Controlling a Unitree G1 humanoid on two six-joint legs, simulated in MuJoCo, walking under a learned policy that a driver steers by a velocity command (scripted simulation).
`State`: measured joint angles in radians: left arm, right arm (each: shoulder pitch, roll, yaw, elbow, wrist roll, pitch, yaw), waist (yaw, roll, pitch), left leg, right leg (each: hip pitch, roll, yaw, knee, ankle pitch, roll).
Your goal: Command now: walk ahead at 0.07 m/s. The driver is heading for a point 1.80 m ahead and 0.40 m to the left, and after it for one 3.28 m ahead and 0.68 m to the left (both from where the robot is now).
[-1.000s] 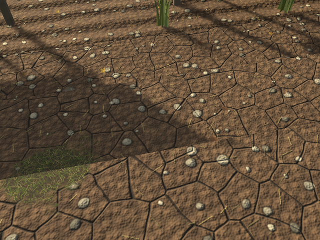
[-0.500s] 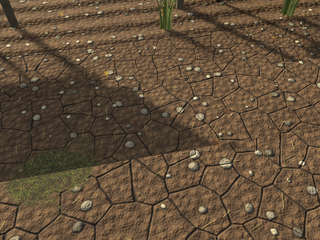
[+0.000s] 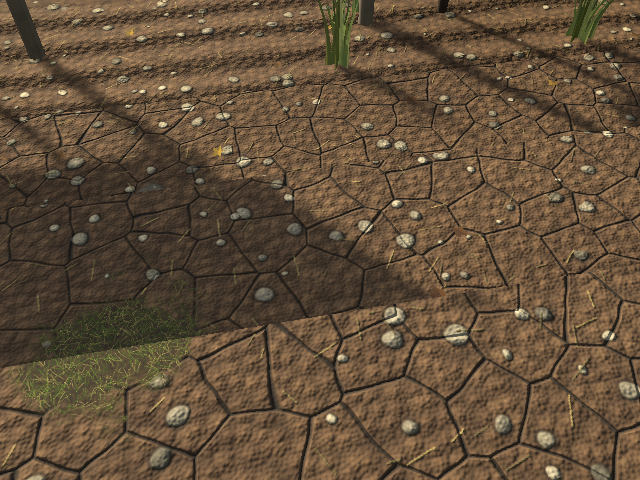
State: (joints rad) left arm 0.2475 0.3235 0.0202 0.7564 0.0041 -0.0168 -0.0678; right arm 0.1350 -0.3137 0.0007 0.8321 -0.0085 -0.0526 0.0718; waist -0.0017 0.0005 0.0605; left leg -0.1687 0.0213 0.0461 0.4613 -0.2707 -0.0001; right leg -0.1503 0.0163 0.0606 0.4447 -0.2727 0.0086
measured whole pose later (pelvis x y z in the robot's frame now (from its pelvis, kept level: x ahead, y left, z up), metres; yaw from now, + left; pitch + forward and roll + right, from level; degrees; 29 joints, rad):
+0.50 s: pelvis +0.14 -0.01 -0.01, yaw +0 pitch -1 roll -2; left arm 0.58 0.18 -0.03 0.89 0.09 -0.11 0.01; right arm 0.13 -0.23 -0.01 0.76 -0.09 -0.08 0.05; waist 0.09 0.03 0.01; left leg -0.58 0.08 -0.03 0.88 0.02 0.03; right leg 0.07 0.05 -0.03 0.34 -0.40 -0.04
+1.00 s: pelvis +0.46 +0.07 -0.16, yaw +0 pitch +0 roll +3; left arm 0.14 0.27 -0.03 0.81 0.07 -0.06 -0.08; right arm 0.50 -0.21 0.00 1.00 -0.08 -0.10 0.05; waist -0.05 -0.07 0.00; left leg -0.11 -0.07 0.11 0.37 -0.27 0.06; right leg -0.70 -0.12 0.02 0.86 -0.09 -0.08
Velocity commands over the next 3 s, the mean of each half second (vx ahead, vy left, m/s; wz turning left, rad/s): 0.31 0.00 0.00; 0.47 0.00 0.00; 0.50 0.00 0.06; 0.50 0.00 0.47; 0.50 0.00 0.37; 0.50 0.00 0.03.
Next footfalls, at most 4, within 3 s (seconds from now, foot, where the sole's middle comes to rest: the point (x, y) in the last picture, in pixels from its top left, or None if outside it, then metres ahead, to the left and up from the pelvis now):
0.72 left None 0.46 0.16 -0.94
1.20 right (359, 386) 0.77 -0.07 -0.94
1.92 left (234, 296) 1.17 0.30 -1.10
2.34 right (274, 218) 1.50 0.19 -1.10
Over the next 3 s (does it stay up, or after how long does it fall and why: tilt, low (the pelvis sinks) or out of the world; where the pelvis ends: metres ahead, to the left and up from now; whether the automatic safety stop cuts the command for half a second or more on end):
stays up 1.57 0.40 -0.34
